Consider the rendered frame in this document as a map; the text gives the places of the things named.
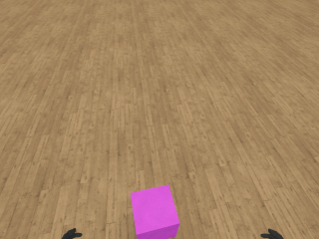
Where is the left robot hand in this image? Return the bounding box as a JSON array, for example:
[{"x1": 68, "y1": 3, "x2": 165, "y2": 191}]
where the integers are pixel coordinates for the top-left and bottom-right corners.
[{"x1": 62, "y1": 228, "x2": 83, "y2": 239}]

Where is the right robot hand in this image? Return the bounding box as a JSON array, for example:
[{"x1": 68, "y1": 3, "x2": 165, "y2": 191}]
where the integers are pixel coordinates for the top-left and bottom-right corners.
[{"x1": 260, "y1": 228, "x2": 284, "y2": 239}]

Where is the carton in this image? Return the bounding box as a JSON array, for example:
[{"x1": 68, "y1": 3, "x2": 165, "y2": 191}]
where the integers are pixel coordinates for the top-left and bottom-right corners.
[{"x1": 131, "y1": 184, "x2": 180, "y2": 239}]

